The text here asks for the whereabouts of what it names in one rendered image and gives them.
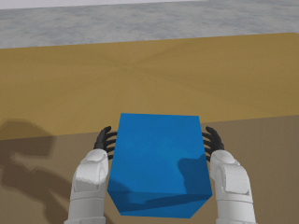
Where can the robot right forearm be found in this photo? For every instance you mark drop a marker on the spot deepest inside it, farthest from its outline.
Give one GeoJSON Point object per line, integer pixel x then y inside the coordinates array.
{"type": "Point", "coordinates": [232, 187]}

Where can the carton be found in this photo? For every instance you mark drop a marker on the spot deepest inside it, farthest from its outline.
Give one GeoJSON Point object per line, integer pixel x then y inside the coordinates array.
{"type": "Point", "coordinates": [159, 166]}

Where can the robot left forearm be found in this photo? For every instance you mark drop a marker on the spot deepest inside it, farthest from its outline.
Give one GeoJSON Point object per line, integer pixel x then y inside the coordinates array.
{"type": "Point", "coordinates": [89, 189]}

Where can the left robot hand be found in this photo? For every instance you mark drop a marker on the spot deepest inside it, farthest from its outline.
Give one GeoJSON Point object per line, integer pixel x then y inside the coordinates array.
{"type": "Point", "coordinates": [102, 142]}

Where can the right robot hand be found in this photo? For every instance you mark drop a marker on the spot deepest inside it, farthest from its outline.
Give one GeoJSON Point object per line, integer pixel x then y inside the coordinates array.
{"type": "Point", "coordinates": [214, 143]}

